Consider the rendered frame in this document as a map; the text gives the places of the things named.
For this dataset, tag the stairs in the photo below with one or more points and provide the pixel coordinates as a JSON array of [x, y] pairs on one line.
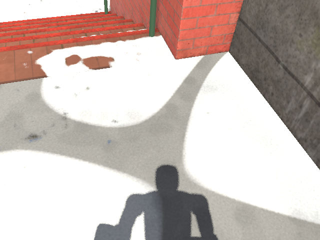
[[30, 31]]

